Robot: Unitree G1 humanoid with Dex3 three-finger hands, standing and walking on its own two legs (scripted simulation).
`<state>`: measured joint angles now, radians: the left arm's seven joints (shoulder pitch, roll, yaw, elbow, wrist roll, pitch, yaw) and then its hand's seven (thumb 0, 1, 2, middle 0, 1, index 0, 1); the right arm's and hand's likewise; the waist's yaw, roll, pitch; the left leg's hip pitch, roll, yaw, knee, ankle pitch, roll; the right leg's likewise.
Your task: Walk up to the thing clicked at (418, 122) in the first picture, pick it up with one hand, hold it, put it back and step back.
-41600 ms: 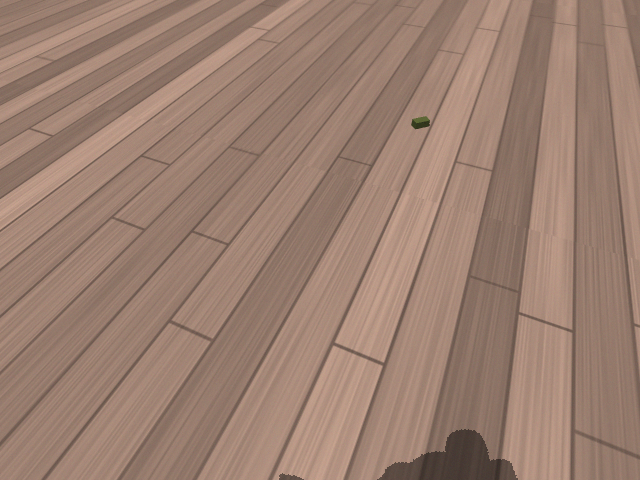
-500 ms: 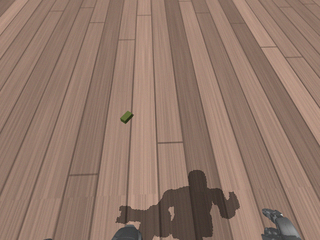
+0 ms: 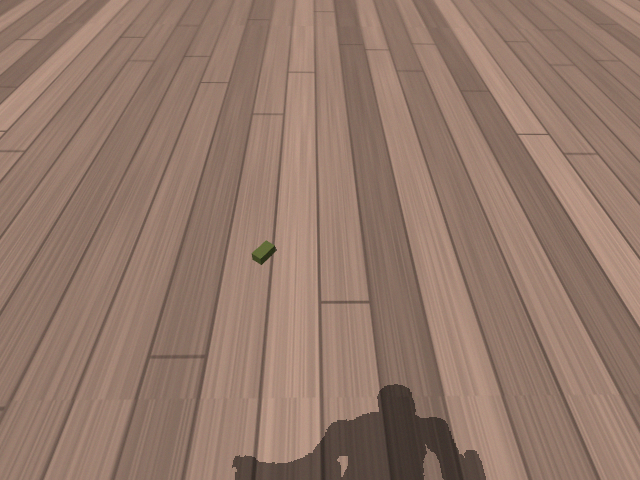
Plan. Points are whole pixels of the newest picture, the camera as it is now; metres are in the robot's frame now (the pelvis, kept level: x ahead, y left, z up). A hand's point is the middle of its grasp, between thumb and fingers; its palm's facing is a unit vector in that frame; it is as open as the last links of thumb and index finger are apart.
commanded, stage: step back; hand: left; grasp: from above
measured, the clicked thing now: (263, 252) +1.07 +0.20 -0.75
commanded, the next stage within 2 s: stand in 0.64 s
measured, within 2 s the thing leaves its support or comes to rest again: neither
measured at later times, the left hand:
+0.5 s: hand out of the picture +0.12 +0.28 -0.16, palm faces +0.03 -0.92 -0.38, open 7.4 cm
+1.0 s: hand (140, 478) +0.17 +0.26 -0.14, palm faces -0.04 -0.94 -0.33, open 7.4 cm
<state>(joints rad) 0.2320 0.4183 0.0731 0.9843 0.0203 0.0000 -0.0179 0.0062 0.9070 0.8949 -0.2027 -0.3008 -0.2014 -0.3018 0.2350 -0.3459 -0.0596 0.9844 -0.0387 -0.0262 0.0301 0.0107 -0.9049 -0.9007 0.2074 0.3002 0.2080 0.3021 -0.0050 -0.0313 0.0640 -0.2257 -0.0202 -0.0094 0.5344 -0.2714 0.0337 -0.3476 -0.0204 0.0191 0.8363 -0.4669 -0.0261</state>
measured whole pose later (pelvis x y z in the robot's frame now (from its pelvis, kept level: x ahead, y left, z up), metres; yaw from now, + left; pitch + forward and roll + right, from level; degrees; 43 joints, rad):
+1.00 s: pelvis +0.07 +0.01 +0.01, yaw -1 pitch -3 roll +0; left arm 0.09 0.35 0.01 1.11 0.00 -0.03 0.00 0.00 0.91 0.89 -0.20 -0.30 -0.20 -0.30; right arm 0.06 -0.34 -0.01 1.14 -0.01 -0.02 0.02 0.01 -0.91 -0.90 0.21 0.30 0.21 0.30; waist -0.01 0.00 0.07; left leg -0.20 0.04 0.06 0.38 -0.13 -0.01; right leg -0.05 -0.02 0.00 0.36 -0.27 0.03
